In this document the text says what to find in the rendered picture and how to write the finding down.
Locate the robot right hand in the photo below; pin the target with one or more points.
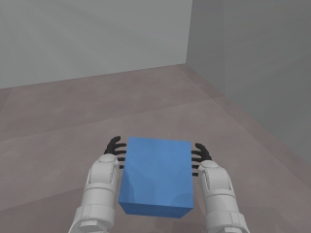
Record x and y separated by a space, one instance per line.
204 153

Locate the robot left forearm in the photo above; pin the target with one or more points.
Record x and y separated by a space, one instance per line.
96 212

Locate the robot right forearm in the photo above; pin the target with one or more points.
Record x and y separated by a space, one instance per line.
222 212

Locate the robot left hand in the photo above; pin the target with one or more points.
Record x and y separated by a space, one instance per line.
111 149

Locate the carton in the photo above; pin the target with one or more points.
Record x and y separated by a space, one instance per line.
157 178

